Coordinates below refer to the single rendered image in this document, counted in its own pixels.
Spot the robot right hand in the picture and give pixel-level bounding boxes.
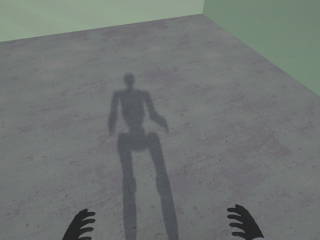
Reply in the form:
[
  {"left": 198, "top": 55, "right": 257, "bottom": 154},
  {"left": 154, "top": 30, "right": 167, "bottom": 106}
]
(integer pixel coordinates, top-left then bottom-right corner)
[{"left": 227, "top": 204, "right": 264, "bottom": 240}]

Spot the robot left hand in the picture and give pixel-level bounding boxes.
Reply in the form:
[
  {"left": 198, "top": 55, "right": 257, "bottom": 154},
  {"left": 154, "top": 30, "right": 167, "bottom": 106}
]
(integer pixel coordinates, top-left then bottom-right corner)
[{"left": 62, "top": 208, "right": 96, "bottom": 240}]

